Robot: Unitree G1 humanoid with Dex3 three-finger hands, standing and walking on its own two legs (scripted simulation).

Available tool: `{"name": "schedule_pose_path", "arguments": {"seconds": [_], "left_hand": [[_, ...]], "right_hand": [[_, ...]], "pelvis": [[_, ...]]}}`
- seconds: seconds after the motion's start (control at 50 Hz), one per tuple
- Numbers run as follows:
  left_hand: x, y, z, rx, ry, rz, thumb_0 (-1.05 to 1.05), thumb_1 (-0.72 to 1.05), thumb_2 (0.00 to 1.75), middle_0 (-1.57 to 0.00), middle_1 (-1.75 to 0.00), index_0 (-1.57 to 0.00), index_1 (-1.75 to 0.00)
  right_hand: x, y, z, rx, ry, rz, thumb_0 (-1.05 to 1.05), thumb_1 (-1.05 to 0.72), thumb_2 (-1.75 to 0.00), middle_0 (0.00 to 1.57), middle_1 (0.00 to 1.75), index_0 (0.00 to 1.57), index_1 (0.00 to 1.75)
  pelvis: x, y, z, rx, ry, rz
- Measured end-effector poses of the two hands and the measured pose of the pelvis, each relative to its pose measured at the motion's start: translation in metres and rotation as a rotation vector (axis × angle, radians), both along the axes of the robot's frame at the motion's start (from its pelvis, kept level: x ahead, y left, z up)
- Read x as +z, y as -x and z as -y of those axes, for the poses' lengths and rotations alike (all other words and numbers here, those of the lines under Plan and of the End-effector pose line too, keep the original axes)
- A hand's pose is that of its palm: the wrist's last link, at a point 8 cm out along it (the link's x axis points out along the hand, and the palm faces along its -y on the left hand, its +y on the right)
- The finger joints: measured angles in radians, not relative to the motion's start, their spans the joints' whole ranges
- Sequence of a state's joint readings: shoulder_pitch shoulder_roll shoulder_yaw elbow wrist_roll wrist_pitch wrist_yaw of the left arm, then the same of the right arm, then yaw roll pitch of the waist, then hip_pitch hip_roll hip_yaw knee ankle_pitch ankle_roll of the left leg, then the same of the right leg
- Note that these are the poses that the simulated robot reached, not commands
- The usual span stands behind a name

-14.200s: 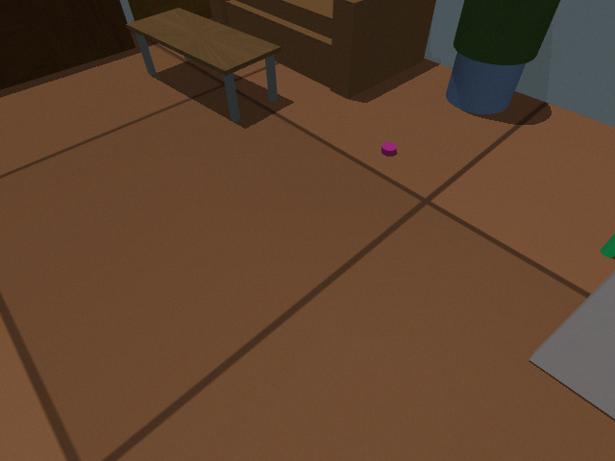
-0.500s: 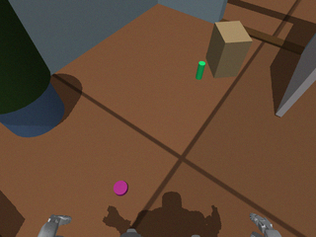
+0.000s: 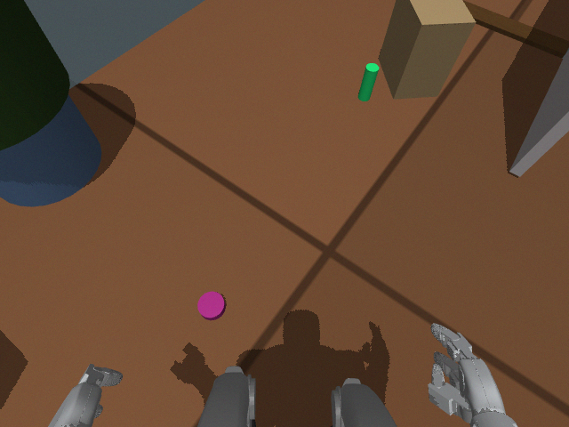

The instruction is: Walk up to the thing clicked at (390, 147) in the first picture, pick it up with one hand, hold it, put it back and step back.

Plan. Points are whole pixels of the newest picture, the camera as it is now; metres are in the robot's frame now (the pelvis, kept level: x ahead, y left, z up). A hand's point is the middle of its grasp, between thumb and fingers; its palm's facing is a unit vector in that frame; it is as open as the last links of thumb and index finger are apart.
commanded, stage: rise first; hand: left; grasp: from above
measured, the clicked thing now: (211, 305) +0.45 +0.23 -0.63
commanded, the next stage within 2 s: none
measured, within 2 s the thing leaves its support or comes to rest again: neither
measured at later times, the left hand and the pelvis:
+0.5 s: hand (157, 348) +0.28 +0.28 -0.34, palm faces -0.47 -0.30 -0.83, open 14.1 cm; pelvis -0.07 -0.01 -0.20, yaw -4 degrees
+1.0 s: hand (174, 325) +0.35 +0.28 -0.44, palm faces -0.46 -0.03 -0.89, open 14.3 cm; pelvis -0.08 +0.00 -0.29, yaw -8 degrees
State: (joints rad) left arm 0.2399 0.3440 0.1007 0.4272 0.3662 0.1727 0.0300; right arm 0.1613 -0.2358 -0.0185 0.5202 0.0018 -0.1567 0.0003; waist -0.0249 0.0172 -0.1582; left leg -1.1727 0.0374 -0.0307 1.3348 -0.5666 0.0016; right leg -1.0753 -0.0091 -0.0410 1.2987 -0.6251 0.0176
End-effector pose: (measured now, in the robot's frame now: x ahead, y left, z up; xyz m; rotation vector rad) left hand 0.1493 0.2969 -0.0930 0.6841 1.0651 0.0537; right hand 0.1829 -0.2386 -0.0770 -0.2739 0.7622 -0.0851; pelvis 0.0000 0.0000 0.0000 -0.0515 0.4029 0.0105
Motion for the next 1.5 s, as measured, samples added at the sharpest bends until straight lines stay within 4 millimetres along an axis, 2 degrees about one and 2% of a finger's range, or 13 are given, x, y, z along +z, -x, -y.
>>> {"name": "schedule_pose_path", "arguments": {"seconds": [0.1, 0.26, 0.34, 0.44, 0.58, 0.7, 0.82, 1.16, 1.5], "left_hand": [[-0.042, -0.022, -0.004, -0.126, -0.075, 0.028, 0.0, -0.54, 0.98, -0.06, -1.06, -0.06, -1.07], [-0.107, -0.08, -0.001, -0.338, -0.214, 0.152, 0.0, -0.55, 1.01, -0.06, -1.07, -0.06, -1.08], [-0.137, -0.103, 0.0, -0.424, -0.276, 0.165, 0.0, -0.56, 1.03, -0.06, -1.07, -0.05, -1.08], [-0.171, -0.129, 0.003, -0.537, -0.341, 0.189, 0.0, -0.55, 1.04, -0.06, -1.06, -0.05, -1.08], [-0.212, -0.157, 0.004, -0.657, -0.404, 0.218, 0.0, -0.54, 1.04, -0.06, -1.06, -0.05, -1.08], [-0.241, -0.173, 0.007, -0.741, -0.443, 0.239, 0.0, -0.54, 1.04, -0.06, -1.05, -0.05, -1.07], [-0.261, -0.188, 0.012, -0.812, -0.479, 0.271, 0.0, -0.55, 1.04, -0.06, -1.03, -0.06, -1.04], [-0.305, -0.218, 0.019, -0.885, -0.53, 0.276, 0.0, -0.55, 1.02, -0.07, -1.0, -0.07, -1.01], [-0.336, -0.238, 0.027, -0.855, -0.531, 0.273, 0.01, -0.54, 1.0, -0.07, -1.02, -0.08, -1.02]], "right_hand": [[-0.043, 0.005, 0.008, 0.024, 0.012, -0.012, 0.0, -0.88, -0.89, 0.2, 0.3, 0.2, 0.3], [-0.133, 0.032, 0.028, 0.005, 0.028, -0.11, 0.0, -0.88, -0.89, 0.2, 0.3, 0.2, 0.3], [-0.176, 0.057, 0.035, -0.013, 0.022, -0.187, 0.0, -0.87, -0.89, 0.2, 0.3, 0.2, 0.3], [-0.224, 0.099, 0.04, -0.039, 0.019, -0.296, 0.0, -0.86, -0.89, 0.2, 0.3, 0.2, 0.3], [-0.269, 0.16, 0.045, -0.098, 0.033, -0.459, 0.0, -0.87, -0.89, 0.2, 0.3, 0.2, 0.3], [-0.288, 0.199, 0.045, -0.141, 0.051, -0.568, 0.0, -0.87, -0.89, 0.2, 0.3, 0.2, 0.3], [-0.298, 0.218, 0.044, -0.157, 0.073, -0.617, 0.0, -0.89, -0.89, 0.2, 0.3, 0.2, 0.3], [-0.328, 0.214, 0.043, -0.112, 0.096, -0.639, 0.0, -0.91, -0.9, 0.2, 0.3, 0.2, 0.3], [-0.344, 0.212, 0.043, -0.085, 0.099, -0.666, 0.0, -0.91, -0.9, 0.2, 0.3, 0.2, 0.3]], "pelvis": [[-0.038, 0.012, 0.002, -0.009, -0.004, -0.067], [-0.11, 0.037, 0.007, -0.03, 0.001, -0.154], [-0.142, 0.05, 0.009, -0.04, 0.003, -0.18], [-0.179, 0.064, 0.012, -0.055, 0.009, -0.194], [-0.222, 0.078, 0.011, -0.071, 0.021, -0.194], [-0.247, 0.084, 0.007, -0.082, 0.037, -0.183], [-0.265, 0.086, 0.004, -0.088, 0.049, -0.173], [-0.3, 0.083, 0.004, -0.107, 0.058, -0.169], [-0.318, 0.076, 0.007, -0.127, 0.063, -0.171]]}}
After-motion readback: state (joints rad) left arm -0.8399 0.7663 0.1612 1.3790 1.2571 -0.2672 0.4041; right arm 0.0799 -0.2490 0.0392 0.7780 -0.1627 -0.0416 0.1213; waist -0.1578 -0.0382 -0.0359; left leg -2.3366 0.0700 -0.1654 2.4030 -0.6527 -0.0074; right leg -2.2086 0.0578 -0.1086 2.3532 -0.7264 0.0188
